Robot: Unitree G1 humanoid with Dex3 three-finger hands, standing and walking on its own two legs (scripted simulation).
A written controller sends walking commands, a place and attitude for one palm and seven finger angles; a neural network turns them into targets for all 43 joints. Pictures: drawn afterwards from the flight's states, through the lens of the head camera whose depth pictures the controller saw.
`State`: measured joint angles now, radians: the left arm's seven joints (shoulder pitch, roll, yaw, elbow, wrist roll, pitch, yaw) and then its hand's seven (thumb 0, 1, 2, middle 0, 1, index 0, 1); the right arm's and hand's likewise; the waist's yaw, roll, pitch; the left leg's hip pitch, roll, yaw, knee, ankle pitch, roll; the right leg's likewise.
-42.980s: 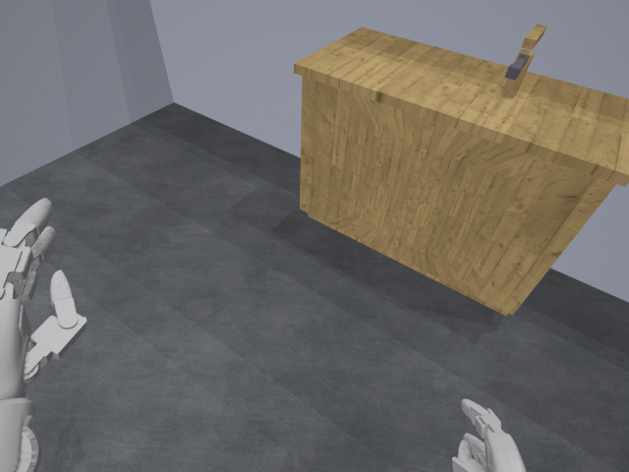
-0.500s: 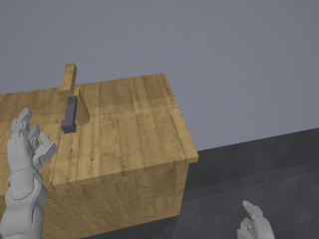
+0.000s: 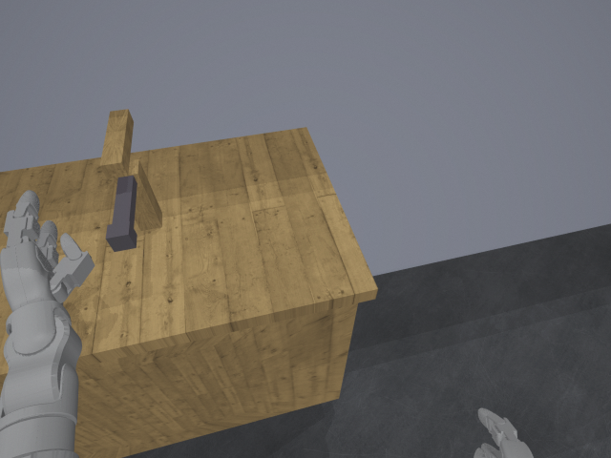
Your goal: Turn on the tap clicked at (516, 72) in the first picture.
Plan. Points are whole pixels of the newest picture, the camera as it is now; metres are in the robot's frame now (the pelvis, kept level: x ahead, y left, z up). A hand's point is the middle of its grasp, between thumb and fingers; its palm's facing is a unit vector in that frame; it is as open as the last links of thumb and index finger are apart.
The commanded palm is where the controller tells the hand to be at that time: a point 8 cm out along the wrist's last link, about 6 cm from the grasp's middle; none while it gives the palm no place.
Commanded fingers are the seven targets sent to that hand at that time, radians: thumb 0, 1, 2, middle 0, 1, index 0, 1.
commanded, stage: reach beside the lever's end, fingers flat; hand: left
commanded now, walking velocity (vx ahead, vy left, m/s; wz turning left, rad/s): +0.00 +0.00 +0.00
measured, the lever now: (122, 236) +0.36 +0.28 +0.10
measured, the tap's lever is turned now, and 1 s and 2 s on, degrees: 0 0 14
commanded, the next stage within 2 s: push the lever round in 0.72 s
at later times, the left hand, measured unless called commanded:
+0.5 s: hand (83, 266) +0.31 +0.31 +0.10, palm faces +0.54 -0.84 -0.08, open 7.9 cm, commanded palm +0.28 +0.33 +0.10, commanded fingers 0.00 0.90 0.90 -0.15 -0.15 -0.15 -0.15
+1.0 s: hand (92, 263) +0.32 +0.30 +0.10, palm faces +0.55 -0.83 -0.08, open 7.9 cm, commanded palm +0.28 +0.33 +0.09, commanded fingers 0.00 0.90 0.90 -0.15 -0.15 -0.15 -0.15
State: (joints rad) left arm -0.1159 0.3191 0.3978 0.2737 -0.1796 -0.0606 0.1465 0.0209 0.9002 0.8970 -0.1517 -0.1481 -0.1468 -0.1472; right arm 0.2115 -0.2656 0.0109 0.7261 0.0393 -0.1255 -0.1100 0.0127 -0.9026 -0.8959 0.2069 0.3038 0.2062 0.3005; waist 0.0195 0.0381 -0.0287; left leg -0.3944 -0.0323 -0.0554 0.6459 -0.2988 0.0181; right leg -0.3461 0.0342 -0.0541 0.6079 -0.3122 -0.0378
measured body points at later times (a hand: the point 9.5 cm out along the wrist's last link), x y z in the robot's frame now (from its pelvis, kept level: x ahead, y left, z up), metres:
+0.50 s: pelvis +0.01 +0.01 +0.00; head +0.02 +0.00 +0.45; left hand +0.28 +0.35 +0.10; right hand +0.16 -0.24 -0.10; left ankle +0.02 +0.11 -0.73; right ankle +0.00 -0.10 -0.73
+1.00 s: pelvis +0.01 +0.00 +0.00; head +0.02 +0.00 +0.45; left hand +0.28 +0.34 +0.10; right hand +0.15 -0.25 -0.11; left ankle +0.02 +0.11 -0.73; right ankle +0.00 -0.10 -0.73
